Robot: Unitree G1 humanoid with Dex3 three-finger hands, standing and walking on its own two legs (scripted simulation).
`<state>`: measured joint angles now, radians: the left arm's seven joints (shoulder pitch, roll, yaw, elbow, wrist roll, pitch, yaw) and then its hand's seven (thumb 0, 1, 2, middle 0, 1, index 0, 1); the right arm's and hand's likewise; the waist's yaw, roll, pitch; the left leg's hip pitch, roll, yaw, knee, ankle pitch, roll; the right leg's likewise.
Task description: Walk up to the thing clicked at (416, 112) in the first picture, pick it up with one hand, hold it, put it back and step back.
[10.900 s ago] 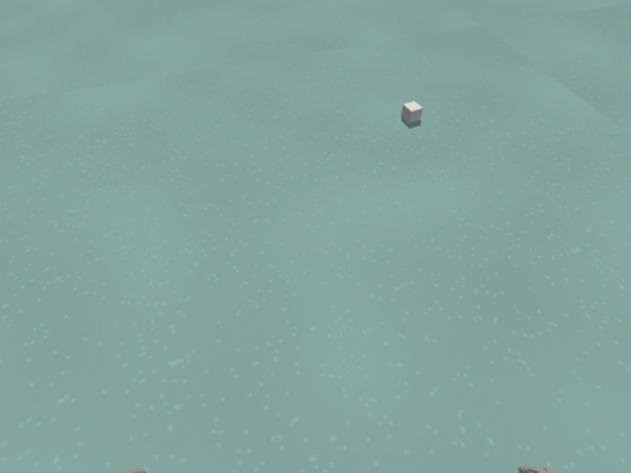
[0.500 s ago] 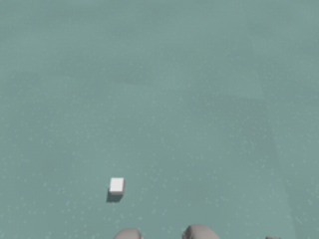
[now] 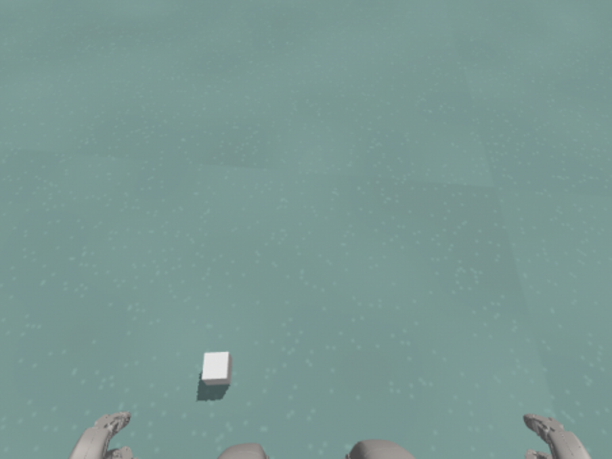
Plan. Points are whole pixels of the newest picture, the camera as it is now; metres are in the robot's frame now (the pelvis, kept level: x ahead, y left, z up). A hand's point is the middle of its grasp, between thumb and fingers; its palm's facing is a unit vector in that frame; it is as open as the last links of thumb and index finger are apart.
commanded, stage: walk up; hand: left
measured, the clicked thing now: (217, 368) +0.40 +0.28 -0.72
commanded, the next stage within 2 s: stand in 1.40 s
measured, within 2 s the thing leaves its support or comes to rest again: neither
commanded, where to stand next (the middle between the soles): +0.03 +0.00 m, yaw +1 degrees
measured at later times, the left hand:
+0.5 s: hand out of the picture +0.09 +0.24 -0.14, palm faces -0.05 -0.95 -0.32, open 7.4 cm
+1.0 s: hand out of the picture +0.07 +0.26 -0.14, palm faces -0.03 -0.95 -0.31, open 7.4 cm
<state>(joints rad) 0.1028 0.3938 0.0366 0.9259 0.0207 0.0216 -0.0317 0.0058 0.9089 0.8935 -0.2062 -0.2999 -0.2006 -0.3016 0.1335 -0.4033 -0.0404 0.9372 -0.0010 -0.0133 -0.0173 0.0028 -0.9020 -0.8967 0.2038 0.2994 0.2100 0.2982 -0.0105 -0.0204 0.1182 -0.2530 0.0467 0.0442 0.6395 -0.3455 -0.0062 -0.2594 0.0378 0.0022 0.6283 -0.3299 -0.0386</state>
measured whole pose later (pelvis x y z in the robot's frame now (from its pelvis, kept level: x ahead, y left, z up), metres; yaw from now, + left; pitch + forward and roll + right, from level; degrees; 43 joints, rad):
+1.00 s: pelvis -0.01 +0.00 +0.02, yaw -1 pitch -2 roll +0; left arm 0.12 0.36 0.03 1.06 0.01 0.02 -0.04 0.01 0.91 0.89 -0.21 -0.30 -0.20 -0.30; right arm 0.13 -0.36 -0.01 1.05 -0.01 -0.03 -0.01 0.00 -0.90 -0.90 0.20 0.30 0.21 0.30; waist 0.00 -0.02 0.07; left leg -0.16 0.02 0.03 0.39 -0.20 0.00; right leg -0.17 0.04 0.03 0.39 -0.18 -0.02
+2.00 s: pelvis +0.02 +0.01 +0.02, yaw -1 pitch -2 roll +0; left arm 0.10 0.35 -0.01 1.14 0.01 -0.02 0.00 0.01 0.91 0.89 -0.21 -0.30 -0.20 -0.30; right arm 0.10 -0.35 0.00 1.14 -0.01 -0.01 0.01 0.00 -0.90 -0.90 0.20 0.30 0.21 0.30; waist -0.01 0.00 0.04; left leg -0.08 0.00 0.02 0.29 -0.19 0.00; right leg -0.10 0.02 0.03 0.30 -0.18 -0.01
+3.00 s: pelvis +0.01 +0.01 +0.02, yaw +0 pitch -2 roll +0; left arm 0.12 0.35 -0.01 1.14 0.01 -0.02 0.00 0.01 0.91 0.89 -0.21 -0.30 -0.20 -0.30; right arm 0.12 -0.35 0.00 1.14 -0.01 -0.01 0.01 0.00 -0.90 -0.90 0.20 0.30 0.21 0.30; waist 0.00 0.00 0.05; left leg -0.07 0.00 0.02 0.29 -0.18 0.00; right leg -0.09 0.02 0.02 0.30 -0.17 -0.01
